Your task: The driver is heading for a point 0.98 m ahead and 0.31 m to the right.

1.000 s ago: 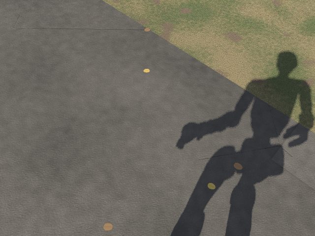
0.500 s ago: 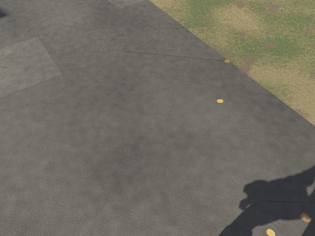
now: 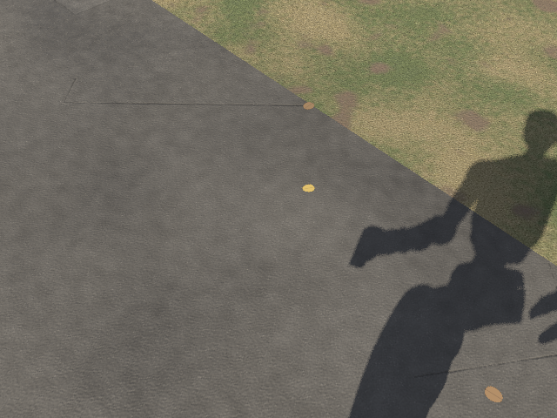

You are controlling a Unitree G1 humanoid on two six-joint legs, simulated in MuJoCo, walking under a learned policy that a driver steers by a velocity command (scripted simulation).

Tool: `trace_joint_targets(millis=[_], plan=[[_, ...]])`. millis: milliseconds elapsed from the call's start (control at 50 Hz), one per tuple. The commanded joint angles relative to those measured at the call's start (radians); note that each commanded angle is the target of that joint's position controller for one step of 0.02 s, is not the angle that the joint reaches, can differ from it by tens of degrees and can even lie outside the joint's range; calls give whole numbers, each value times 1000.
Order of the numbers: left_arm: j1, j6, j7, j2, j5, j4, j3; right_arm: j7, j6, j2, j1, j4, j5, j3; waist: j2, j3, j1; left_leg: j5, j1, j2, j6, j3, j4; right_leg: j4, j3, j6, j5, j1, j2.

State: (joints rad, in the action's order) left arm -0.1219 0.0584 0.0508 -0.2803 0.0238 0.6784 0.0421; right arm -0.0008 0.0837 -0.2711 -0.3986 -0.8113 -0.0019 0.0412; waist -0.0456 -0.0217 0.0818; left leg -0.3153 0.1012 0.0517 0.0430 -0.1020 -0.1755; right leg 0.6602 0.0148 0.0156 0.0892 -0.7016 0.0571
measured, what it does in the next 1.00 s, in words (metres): walks ahead, turning right: right foot, then left foot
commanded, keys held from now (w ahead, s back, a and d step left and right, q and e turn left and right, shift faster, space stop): w+e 0.94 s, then e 0.06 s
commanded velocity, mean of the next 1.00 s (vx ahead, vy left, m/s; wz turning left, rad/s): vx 0.49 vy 0.00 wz -0.55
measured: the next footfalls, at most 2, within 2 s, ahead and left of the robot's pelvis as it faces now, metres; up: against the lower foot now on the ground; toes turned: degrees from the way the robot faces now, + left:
right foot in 0.12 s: +0.26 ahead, -0.11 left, +0.00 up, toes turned -5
left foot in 0.60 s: +0.56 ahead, +0.05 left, +0.00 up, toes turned -24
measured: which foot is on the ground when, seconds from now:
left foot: down 0.00-0.14, up 0.16-0.58, down 0.60-1.00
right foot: up 0.00-0.10, down 0.12-0.60, up 0.62-1.00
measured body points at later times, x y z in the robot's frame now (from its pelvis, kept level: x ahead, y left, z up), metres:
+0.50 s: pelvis +0.30 -0.03 +0.00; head +0.33 -0.05 +0.45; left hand +0.44 +0.24 -0.10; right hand +0.45 -0.32 -0.07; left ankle +0.52 +0.09 -0.69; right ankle +0.22 -0.10 -0.74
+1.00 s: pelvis +0.55 -0.09 +0.00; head +0.58 -0.12 +0.45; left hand +0.87 -0.02 -0.07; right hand +0.40 -0.35 -0.12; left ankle +0.53 +0.06 -0.74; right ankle +0.62 -0.30 -0.69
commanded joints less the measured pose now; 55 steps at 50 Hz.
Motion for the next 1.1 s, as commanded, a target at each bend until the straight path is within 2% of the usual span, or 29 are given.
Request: trace_joint_targets(millis=[20, 80, 100, 120, 140, 160, 180, 200, 220, 240, 280, 360, 420, 480, 540, 580, 600, 620, 640, 660, 680, 700, 760, 840, 980, 1020, 1060, 1080, 1100], plan=[[168, 24, 26, -38, 2, -128, 0, -9, -1, -168, -13, 26, 8, 40, 91, -98, 5, 546, -35, -295, 93, 31, 15, -79, -38, 38, -20, 0, -24], [93, 16, 33, -92, -5, -134, 24, -27, -27, -216, 1, 32, 6, 53, 151, 14, -65, 1106, 64, -299, 61, -13, -211, -69, -120, 96, -187, 149, -112], [-25, 10, 27, -133, -2, -111, 45, -34, -38, -229, 7, 38, 2, 56, 163, 90, -130, 1208, 45, -291, 48, -27, -378, -76, -130, 123, -211, 300, -144], [-183, 5, 11, -183, 2, -81, 72, -41, -39, -228, 24, 51, 3, 53, 133, 169, -221, 1133, -109, -262, 17, -46, -609, -128, -80, 166, -149, 570, -138], [-297, -5, -7, -290, -9, -68, 98, -33, -21, -136, -59, 97, -22, 23, -74, 313, -198, 509, -526, -150, -37, -42, -1007, -90, 322, 304, -155, 1019, 113], [-288, -1, -11, -269, 5, -79, 88, -10, 17, -90, -90, 104, -24, -5, -149, 478, -165, -254, -767, 23, -61, 151, -1256, -259, 817, 445, -321, 1195, 289], [-281, -2, -16, -207, -5, -77, 72, 7, 45, -185, 44, 136, 19, 24, -62, 389, -215, -194, -869, -42, -46, 250, -1286, -326, 732, 377, -399, 1129, 251], [-226, 0, -20, -184, -6, -76, 64, 11, 59, -180, 121, 172, 39, 18, -3, 231, -189, -109, -889, -86, -32, 228, -1212, -352, 590, 334, -370, 963, 214], [-163, 3, -22, -170, -7, -84, 59, 5, 64, -163, 147, 177, 22, 15, 80, 125, -139, -59, -860, -120, -35, 211, -1113, -375, 495, 309, -270, 788, 170], [-115, 7, -23, -148, -16, -96, 51, -2, 56, -168, 136, 172, 4, 23, 74, 80, -97, -24, -795, -149, -45, 208, -1044, -396, 423, 296, -169, 668, 133], [-72, 10, -29, -138, -22, -106, 50, -5, 30, -157, 94, 166, -11, 23, 25, 52, -51, 3, -716, -165, -76, 198, -987, -442, 373, 306, -89, 524, 97], [-101, 12, -48, -169, -14, -73, 57, -14, 11, -110, 185, 196, -25, 7, 8, 10, -69, 171, -691, -151, -133, 156, -760, -450, 253, 280, -19, 375, 35], [-153, -1, -58, -180, -2, -48, 61, -6, 22, -79, 320, 222, -16, -5, -10, 13, -131, 382, -600, -94, -134, 145, -501, -413, 224, 221, -122, 352, -12], [-208, -12, -62, -188, 6, -23, 65, 8, 33, -108, 385, 241, 6, 4, -33, 24, -155, 398, -564, -63, -126, 174, -386, -361, 308, 204, -207, 428, 21], [-211, -20, -65, -177, 3, -18, 63, 16, 43, -153, 358, 238, 14, 28, -69, 36, -124, 276, -519, -59, -86, 203, -326, -262, 413, 178, -235, 527, 62], [-202, -22, -62, -132, -3, -24, 49, 8, 52, -185, 218, 210, 7, 51, -70, 94, -46, 241, -300, -83, -26, 192, -270, -117, 392, 129, -210, 494, 11], [-217, -17, -56, -61, -17, -38, 24, -1, 54, -236, 79, 203, -11, 67, 43, 226, 8, 171, -59, -252, 43, 348, -278, 157, 305, 89, -332, 391, -53], [-346, -8, -55, -16, 12, -72, 7, 3, 38, -313, -1, 164, -22, 87, 375, 338, -46, -76, 228, -469, 207, 815, -180, 476, 159, 25, -691, 46, -182], [-333, -9, -60, -125, 23, -50, 26, 10, 33, -222, 12, 175, -1, 72, 289, 278, -21, -298, 197, -480, 198, 912, -128, 614, 173, 7, -656, -80, -96], [-225, -15, -61, -179, 16, -59, 43, 5, 27, -165, 49, 183, 2, 56, 194, 157, 8, -262, 93, -433, 153, 749, -119, 652, 157, -3, -558, -109, -64], [-172, -21, -64, -172, 3, -70, 45, 4, 21, -146, 96, 186, -7, 47, 130, 93, -4, -116, -11, -387, 127, 613, -112, 641, 129, -12, -488, -83, -33], [-138, -20, -61, -160, -5, -84, 47, 2, 17, -124, 125, 179, -10, 40, 126, 39, -18, 4, -91, -347, 122, 513, -93, 598, 127, -17, -439, -69, -9], [-145, -35, -48, -102, 8, -90, 42, -2, 24, -102, 144, 155, -8, 35, 175, 5, -53, 151, -196, -296, 120, 332, -27, 529, 90, -23, -391, 3, 31], [-76, -43, -42, -68, -3, -117, 31, -2, 28, -149, 134, 115, -6, 54, 130, -14, -50, 297, -180, -320, 150, 210, 15, 381, 81, -43, -291, -46, 50], [102, -24, 2, -48, -4, -162, 20, -11, 0, -202, 117, 63, 12, 65, 106, -65, -5, 507, -131, -297, 94, -4, -22, 22, -28, -6, -83, 62, 16], [97, -24, 13, -73, -10, -174, 33, -17, -14, -228, 116, 55, 25, 73, 129, -37, -26, 723, -88, -304, 69, -37, -111, -25, -65, 21, -140, 130, -21], [-31, -29, 14, -127, -17, -147, 63, -27, -25, -253, 136, 63, 42, 83, 152, 48, -106, 951, -81, -290, 39, -64, -311, -69, -104, 65, -191, 306, -92], [-176, -33, 4, -175, -17, -109, 92, -29, -27, -235, 148, 71, 47, 77, 121, 123, -185, 909, -152, -253, 6, -86, -502, -141, -100, 103, -96, 509, -125], [-275, -44, -21, -243, -14, -92, 114, -25, -21, -183, 113, 90, 16, 58, -11, 195, -219, 493, -384, -190, -53, -88, -800, -149, 61, 159, 197, 773, -16]])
